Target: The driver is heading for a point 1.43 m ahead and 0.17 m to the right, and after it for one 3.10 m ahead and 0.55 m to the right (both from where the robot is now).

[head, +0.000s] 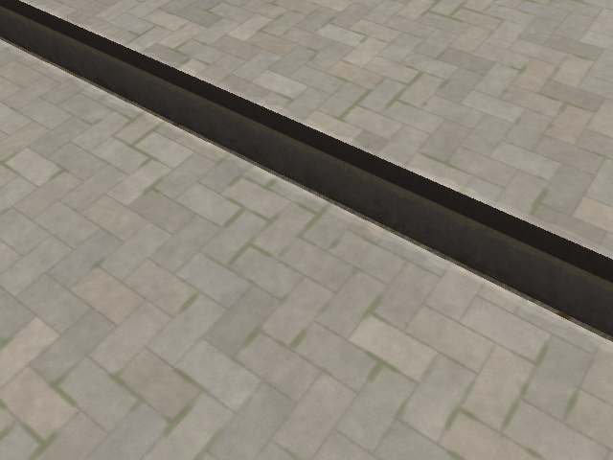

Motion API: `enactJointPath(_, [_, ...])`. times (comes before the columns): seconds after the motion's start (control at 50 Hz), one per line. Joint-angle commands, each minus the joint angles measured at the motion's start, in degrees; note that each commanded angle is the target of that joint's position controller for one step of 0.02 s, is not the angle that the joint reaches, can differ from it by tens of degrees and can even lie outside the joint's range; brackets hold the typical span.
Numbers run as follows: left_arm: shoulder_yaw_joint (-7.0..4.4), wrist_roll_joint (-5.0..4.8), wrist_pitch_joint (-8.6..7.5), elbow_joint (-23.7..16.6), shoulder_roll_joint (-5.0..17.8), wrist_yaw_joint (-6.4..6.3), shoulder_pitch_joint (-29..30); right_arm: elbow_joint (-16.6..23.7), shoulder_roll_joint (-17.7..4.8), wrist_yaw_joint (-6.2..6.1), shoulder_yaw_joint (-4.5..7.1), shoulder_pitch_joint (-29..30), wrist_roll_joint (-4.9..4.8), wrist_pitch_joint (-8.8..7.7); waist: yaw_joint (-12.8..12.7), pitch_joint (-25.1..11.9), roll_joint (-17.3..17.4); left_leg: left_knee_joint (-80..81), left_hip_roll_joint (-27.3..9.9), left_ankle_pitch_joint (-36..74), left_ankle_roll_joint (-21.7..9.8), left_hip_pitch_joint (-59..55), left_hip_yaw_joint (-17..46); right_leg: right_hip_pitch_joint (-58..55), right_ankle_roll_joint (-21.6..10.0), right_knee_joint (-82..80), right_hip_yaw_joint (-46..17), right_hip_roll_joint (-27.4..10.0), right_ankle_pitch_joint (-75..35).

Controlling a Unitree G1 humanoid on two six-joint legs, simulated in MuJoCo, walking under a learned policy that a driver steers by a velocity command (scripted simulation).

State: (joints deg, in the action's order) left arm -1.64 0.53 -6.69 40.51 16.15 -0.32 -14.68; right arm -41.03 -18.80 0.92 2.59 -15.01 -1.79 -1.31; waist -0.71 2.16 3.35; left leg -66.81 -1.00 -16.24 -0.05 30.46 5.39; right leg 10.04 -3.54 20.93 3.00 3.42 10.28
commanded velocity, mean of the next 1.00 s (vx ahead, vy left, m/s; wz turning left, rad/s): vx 0.50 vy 0.00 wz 0.15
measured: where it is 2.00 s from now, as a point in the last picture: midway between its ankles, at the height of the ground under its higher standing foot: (305, 277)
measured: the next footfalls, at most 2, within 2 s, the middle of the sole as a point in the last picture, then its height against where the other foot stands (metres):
left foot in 0.38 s outside the picture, level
right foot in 0.92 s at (366, 381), level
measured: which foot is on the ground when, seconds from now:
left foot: up 0.00-0.36, down 0.38-0.94, up 0.96-1.00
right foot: down 0.00-0.38, up 0.40-0.90, down 0.92-1.00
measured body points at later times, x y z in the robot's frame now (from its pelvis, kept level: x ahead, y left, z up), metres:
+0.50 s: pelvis +0.26 +0.06 -0.01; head +0.28 +0.07 +0.44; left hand +0.28 +0.34 -0.14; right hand +0.45 -0.18 -0.10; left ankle +0.31 +0.14 -0.74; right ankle +0.16 -0.09 -0.65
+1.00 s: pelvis +0.54 +0.02 -0.02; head +0.58 +0.02 +0.43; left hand +0.70 +0.29 -0.11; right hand +0.58 -0.25 -0.15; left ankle +0.36 +0.15 -0.66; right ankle +0.65 -0.06 -0.74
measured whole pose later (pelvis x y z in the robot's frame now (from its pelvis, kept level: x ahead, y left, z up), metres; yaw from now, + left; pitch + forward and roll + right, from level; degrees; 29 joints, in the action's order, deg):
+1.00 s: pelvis +0.54 +0.02 -0.02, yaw +6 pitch +2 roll +1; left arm -2.0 -0.5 -5.3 42.6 14.9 2.6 -5.4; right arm -49.5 -16.2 -0.2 2.5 -22.7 -1.2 -2.8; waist 2.0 1.6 0.5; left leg -60.8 0.1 -27.0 -1.2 14.0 2.7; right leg 26.5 -2.8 32.8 2.1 0.4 8.7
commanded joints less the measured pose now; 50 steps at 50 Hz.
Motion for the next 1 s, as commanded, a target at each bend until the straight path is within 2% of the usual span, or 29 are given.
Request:
enactJointPath(0.02, [-2.02, -0.37, -0.88, -1.5, 6.9, -0.01, -1.1, 4.8, -2.6, 0.07, 1.16, 0.8, -0.13, -0.31, -0.7, -0.1, -9.3, -0.1, -3.8, 4.1, 1.3, 11.0, 1.5, -7.0, -4.8, -10.4, -10.9, -15.4, -14.2])
enactJointPath(0.1, [-2.22, 0.19, -0.27, 0.3, 8.0, 0.38, -2.0, 6.0, -1.1, 0.20, 0.73, 5.0, 0.38, -0.96, -1.5, 1.2, -6.2, 12.8, -3.1, 13.0, 1.3, 11.1, 1.4, -7.0, -5.7, -12.2, -6.2, -14.1, -21.4])
enactJointPath(0.16, [-2.31, -0.60, 0.45, 2.8, 9.0, 0.22, -5.3, 7.7, 0.8, 1.05, -0.18, 11.8, 0.99, -1.75, -3.9, 2.4, -5.2, 24.1, -3.2, 18.8, 0.3, 8.9, -3.0, -9.0, -4.8, -13.4, -3.6, -14.5, -23.8])
enactJointPath(0.22, [-2.21, -1.14, 1.71, 5.9, 9.6, 0.35, -9.8, 9.9, 1.7, 2.03, -0.60, 17.2, 0.55, -2.26, -5.5, 3.4, -5.0, 30.6, -3.1, 18.4, -0.9, 10.9, -5.0, -16.3, -5.4, -12.4, -3.5, -16.5, -26.2])
enactJointPath(0.26, [-2.15, -1.37, 2.51, 7.0, 9.9, 0.67, -10.7, 10.9, 1.2, 2.62, -0.43, 19.5, 0.26, -2.56, -5.0, 3.6, -5.8, 33.1, -2.2, 15.5, -2.1, 9.9, -6.0, -18.9, -6.5, -11.2, -3.3, -17.9, -29.5])
enactJointPath(0.28, [-2.22, -1.42, 2.80, 7.4, 10.3, 0.64, -10.3, 11.2, 0.7, 2.88, -0.23, 19.4, 0.30, -2.66, -3.9, 3.3, -6.6, 34.0, -1.5, 13.4, -3.0, 8.2, -6.3, -19.6, -6.5, -10.0, -3.0, -18.6, -33.7])
enactJointPath(0.32, [-2.64, -1.73, 3.17, 7.7, 11.9, 0.13, -9.2, 10.6, -1.7, 2.75, 0.74, 16.0, 0.86, -2.60, -0.6, -0.4, -8.8, 35.4, 1.5, 9.5, -5.0, 0.0, -8.1, -20.5, -5.7, -4.2, -2.1, -18.6, -49.7])
enactJointPath(0.34, [-2.84, -1.80, 3.52, 7.8, 12.7, -0.12, -8.2, 9.3, -3.8, 2.33, 1.77, 10.4, 1.10, -2.40, 3.0, -4.3, -9.6, 36.7, 2.9, 9.8, -6.3, -8.0, -8.7, -20.0, -4.8, 2.3, -1.1, -17.9, -56.1])
enactJointPath(0.36, [-2.59, -1.96, 3.84, 7.6, 12.2, -0.46, -7.1, 6.7, -6.2, 1.52, 3.11, 1.5, 1.20, -2.29, 7.6, -9.3, -8.9, 40.3, 2.6, 15.0, -8.2, -21.6, -8.2, -14.6, -2.9, 12.4, 0.7, -15.9, -54.7])
enactJointPath(0.38, [-1.48, -0.61, 3.40, 5.8, 10.0, -0.74, -7.0, 4.3, -10.3, 0.28, 4.24, -9.0, 1.96, -1.71, 10.8, -17.4, -3.0, 37.2, -8.2, 19.1, -11.5, -41.8, 4.2, 0.6, -1.3, 30.1, 1.4, -12.7, -33.0])
enactJointPath(0.4, [0.95, 0.20, 2.13, 5.3, 1.6, 0.29, -15.1, 4.0, -12.7, 0.14, 4.18, -8.6, 2.05, -1.76, 4.3, -24.0, 10.0, 41.7, -21.8, 12.9, -21.3, -57.4, 31.7, 22.8, 2.0, 48.4, -2.0, -0.8, 21.2])
enactJointPath(0.42, [-0.57, -1.16, 0.96, 6.0, 7.7, 0.92, -10.4, 3.8, -7.2, 0.13, 3.06, -8.8, 1.32, -1.75, 7.4, -22.3, 3.6, 46.5, -21.0, 3.8, -20.4, -53.3, 34.1, 28.6, 1.5, 54.1, -9.7, -3.1, 24.1])
enactJointPath(0.44, [-1.34, -2.78, 0.39, 3.8, 9.3, 1.14, -4.9, 3.5, -5.6, 0.25, 2.43, -4.9, 0.96, -1.99, 6.0, -11.8, 2.0, 49.0, -18.4, 4.0, -17.7, -44.3, 24.6, 31.7, 1.1, 53.2, -8.2, -5.7, 18.7])
enactJointPath(0.46, [-1.20, -2.68, 0.13, 3.3, 8.1, 0.80, -2.1, 3.5, -4.2, 0.52, 2.04, -1.2, 0.88, -2.26, 3.9, -6.5, -2.1, 51.2, -15.2, 7.1, -15.5, -35.9, 17.9, 30.7, 1.4, 49.6, -6.8, -8.2, 13.1])
enactJointPath(0.48, [-1.36, -1.94, 0.24, 3.3, 7.5, 0.63, -1.5, 3.7, -3.0, 0.83, 1.73, 1.4, 1.36, -2.49, 2.2, -3.5, -1.8, 53.2, -12.8, 11.2, -14.6, -29.9, 13.7, 29.0, 2.2, 46.7, -6.2, -9.5, 9.5])
enactJointPath(0.5, [-1.39, -1.65, 0.77, 3.9, 6.9, 0.78, -3.4, 3.7, -1.8, 0.97, 1.44, 2.5, 2.10, -2.83, 0.2, -3.4, -0.2, 55.2, -11.2, 13.5, -14.1, -25.9, 10.8, 25.4, 2.7, 45.5, -6.8, -10.8, 6.8])
enactJointPath(0.52, [-1.35, -1.43, 1.43, 4.4, 5.8, 0.73, -4.9, 3.3, -1.9, 1.05, 1.58, 2.8, 1.86, -3.09, -0.8, -3.3, 0.4, 56.9, -11.0, 14.8, -14.5, -23.2, 9.7, 23.3, 3.4, 44.6, -6.7, -11.2, 5.9])
enactJointPath(0.56, [-1.30, -0.96, 2.52, 4.3, 4.7, 0.53, -4.8, 2.3, -2.8, 1.00, 1.83, 2.3, 1.45, -3.82, -1.4, -2.2, 0.1, 58.7, -10.8, 18.0, -15.3, -19.9, 6.7, 23.7, 5.2, 42.3, -6.3, -11.8, 3.9])
enactJointPath(0.62, [-1.29, -0.56, 2.89, 2.1, 4.3, 0.20, 1.9, 0.3, -4.4, 0.22, 2.18, -0.5, 1.66, -4.00, 0.2, 0.3, -0.1, 60.1, -10.1, 18.9, -14.9, -19.4, 3.5, 28.7, 6.5, 34.7, -6.3, -12.4, -4.8])
enactJointPath(0.7, [-0.78, -0.71, 1.65, 0.0, 2.7, 0.93, 10.2, -1.7, -5.6, -0.79, 2.25, -4.6, 1.34, -3.29, 3.2, 1.4, -0.2, 59.7, -8.5, 18.9, -12.1, -21.8, -0.1, 28.1, 5.6, 20.3, -4.7, -10.4, -16.7])
enactJointPath(0.8, [-0.62, -1.24, 0.66, -3.0, 2.8, 2.73, 17.8, -5.1, -7.1, -1.21, 2.71, -9.5, 0.83, -2.13, 5.5, 2.6, -0.3, 56.1, -11.8, 19.1, -11.2, -30.2, 0.1, 29.1, 3.5, 11.3, -4.4, -8.4, -15.3])
enactJointPath(0.86, [-1.20, -1.42, 0.56, -3.3, 4.1, 3.56, 16.4, -6.2, -7.1, -1.57, 2.96, -10.0, 0.76, -1.32, 3.6, 0.7, 0.8, 51.0, -13.4, 27.1, -9.3, -34.9, 0.7, 24.9, 1.0, 8.5, -3.7, -6.7, -8.3])
enactJointPath(0.88, [-1.85, -1.34, 0.52, -2.4, 5.6, 3.47, 12.8, -6.1, -7.7, -1.69, 3.05, -8.9, 0.66, -1.05, 1.3, -1.5, 2.2, 47.0, -12.7, 35.7, -8.5, -35.2, 0.1, 19.3, -0.1, 7.9, -2.2, -5.0, -6.1])
enactJointPath(0.9, [-3.10, -1.15, 0.48, -0.1, 7.7, 3.10, 4.9, -5.9, -7.0, -1.80, 2.73, -8.1, 0.75, -0.62, -2.8, -6.5, 1.6, 37.8, -10.1, 42.7, -7.2, -33.5, -1.9, 8.4, -1.9, 6.5, -0.6, -3.4, -7.4])
enactJointPath(0.92, [-4.23, -0.45, 0.59, 2.0, 11.1, 2.58, -4.7, -4.8, -5.2, -2.06, 1.82, -9.0, 1.54, -0.62, -6.2, -14.7, -2.2, 23.0, -7.3, 33.9, -5.3, -24.0, -4.0, -8.9, -5.0, 9.5, -7.3, -10.0, -12.9])
enactJointPath(0.94, [-5.49, -0.35, 1.01, 2.9, 16.2, 2.56, -9.7, -4.3, 2.3, -1.37, -0.50, -17.4, 2.14, -1.89, -3.8, -24.0, -16.3, 0.5, 2.6, 3.8, -0.6, 0.4, -6.4, -32.6, -14.9, 7.3, -33.2, -24.6, -4.4])
enactJointPath(0.96, [-4.39, -1.42, 1.42, 3.1, 11.6, 2.69, -11.1, -5.4, -0.8, -1.05, 0.14, -15.7, 1.52, -3.02, -5.8, -27.2, -17.2, -6.6, 3.6, -16.1, -0.9, 7.4, 1.1, -33.9, -15.4, -1.2, -45.4, -25.7, 5.2])
enactJointPath(0.98, [-3.44, -1.48, 1.46, 2.8, 9.1, 2.54, -6.9, -3.5, -5.9, -0.87, 1.74, -8.8, -0.25, -3.61, -5.6, -16.4, -13.4, -9.8, 0.4, -13.5, -1.6, 12.9, 0.9, -25.9, -12.3, -2.7, -37.7, -23.8, 9.9])
enactJointPath(1.0, [-2.98, -0.99, 1.60, 1.9, 8.1, 2.41, -2.4, -2.2, -6.0, -1.17, 1.74, -4.1, -0.47, -3.87, -4.2, -9.8, -9.1, -7.6, -2.5, -8.5, -1.9, 12.5, -1.0, -16.0, -10.6, -4.0, -30.3, -21.5, 7.1])
Keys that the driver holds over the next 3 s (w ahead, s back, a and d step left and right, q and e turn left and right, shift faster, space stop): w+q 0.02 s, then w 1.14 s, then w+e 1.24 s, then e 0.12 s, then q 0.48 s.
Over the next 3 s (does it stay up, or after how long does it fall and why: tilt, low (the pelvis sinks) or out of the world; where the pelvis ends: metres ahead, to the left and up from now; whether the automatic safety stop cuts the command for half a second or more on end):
stays up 1.52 -0.04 -0.01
